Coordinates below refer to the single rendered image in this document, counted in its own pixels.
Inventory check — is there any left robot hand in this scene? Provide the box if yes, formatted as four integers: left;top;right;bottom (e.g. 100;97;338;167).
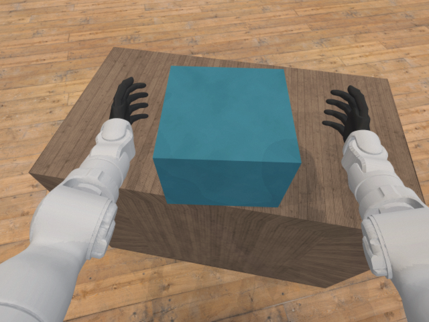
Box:
109;77;149;125

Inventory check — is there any robot left upper arm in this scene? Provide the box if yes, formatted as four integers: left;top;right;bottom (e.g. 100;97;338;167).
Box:
0;185;118;322

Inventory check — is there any robot right forearm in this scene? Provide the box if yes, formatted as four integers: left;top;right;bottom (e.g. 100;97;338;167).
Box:
341;130;429;220

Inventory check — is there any robot right upper arm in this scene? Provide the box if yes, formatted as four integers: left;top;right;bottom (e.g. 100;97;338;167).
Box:
361;207;429;322

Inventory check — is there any carton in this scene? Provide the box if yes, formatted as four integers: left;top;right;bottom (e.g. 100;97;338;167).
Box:
153;66;302;207

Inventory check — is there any pedestal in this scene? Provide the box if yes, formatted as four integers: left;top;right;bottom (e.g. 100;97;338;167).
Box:
28;47;426;288

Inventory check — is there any robot left forearm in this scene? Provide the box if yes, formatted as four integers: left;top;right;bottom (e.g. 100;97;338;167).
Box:
29;118;135;243

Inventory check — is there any right robot hand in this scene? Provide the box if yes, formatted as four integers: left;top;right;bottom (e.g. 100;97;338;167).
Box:
322;85;371;143

